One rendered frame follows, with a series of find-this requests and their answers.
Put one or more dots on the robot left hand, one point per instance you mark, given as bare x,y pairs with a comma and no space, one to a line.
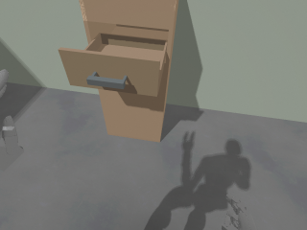
11,151

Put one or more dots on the cabinet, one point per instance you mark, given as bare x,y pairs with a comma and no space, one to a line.
131,115

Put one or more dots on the handle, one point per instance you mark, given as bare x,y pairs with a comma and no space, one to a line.
106,82

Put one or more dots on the robot right hand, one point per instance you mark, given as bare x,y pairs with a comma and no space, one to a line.
244,221

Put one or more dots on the drawer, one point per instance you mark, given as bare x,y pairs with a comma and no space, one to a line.
114,56

